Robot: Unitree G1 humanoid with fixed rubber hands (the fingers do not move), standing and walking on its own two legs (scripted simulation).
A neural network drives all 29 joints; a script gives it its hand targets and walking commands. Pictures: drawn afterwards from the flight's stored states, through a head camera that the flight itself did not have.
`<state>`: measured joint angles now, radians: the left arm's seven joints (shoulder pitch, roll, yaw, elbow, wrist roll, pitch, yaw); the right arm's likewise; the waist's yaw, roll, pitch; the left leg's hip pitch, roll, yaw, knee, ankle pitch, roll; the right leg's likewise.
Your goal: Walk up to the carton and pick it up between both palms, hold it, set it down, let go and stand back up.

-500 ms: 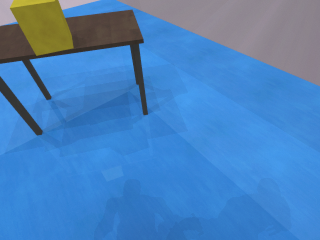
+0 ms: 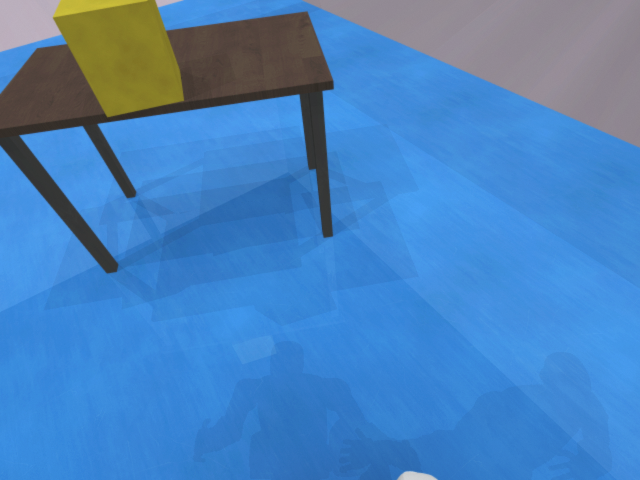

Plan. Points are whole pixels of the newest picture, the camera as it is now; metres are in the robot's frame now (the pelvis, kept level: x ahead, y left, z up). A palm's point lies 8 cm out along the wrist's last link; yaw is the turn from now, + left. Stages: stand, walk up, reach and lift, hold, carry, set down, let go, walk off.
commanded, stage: walk up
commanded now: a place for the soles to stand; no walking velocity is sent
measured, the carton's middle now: (126, 48) +1.15 +0.53 +0.07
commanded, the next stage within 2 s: none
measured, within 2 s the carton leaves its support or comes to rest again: neither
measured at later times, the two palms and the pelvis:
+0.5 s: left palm out of the picture +0.08 +0.30 -0.09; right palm (531, 405) +0.26 -0.29 -0.14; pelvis +0.12 -0.02 -0.01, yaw +8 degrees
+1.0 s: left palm (84, 462) +0.19 +0.33 -0.08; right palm (487, 356) +0.34 -0.25 -0.16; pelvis +0.22 +0.02 -0.01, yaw +9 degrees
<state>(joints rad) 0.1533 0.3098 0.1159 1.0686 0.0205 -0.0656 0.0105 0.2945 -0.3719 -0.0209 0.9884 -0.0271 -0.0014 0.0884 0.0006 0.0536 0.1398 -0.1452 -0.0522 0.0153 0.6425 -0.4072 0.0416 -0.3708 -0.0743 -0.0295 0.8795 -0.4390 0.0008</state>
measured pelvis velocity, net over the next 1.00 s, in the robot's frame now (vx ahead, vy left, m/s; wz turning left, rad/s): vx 0.22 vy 0.02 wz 0.15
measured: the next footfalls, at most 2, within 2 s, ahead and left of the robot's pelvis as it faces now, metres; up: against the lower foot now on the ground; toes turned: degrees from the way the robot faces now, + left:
right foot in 0.06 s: +0.12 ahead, -0.13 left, +0.00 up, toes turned -4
left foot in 0.58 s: +0.24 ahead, +0.16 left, +0.00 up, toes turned +6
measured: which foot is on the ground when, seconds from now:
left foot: down 0.00-0.08, up 0.10-0.56, down 0.58-0.88, up 0.90-1.00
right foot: up 0.00-0.04, down 0.06-0.60, up 0.62-0.84, down 0.86-1.00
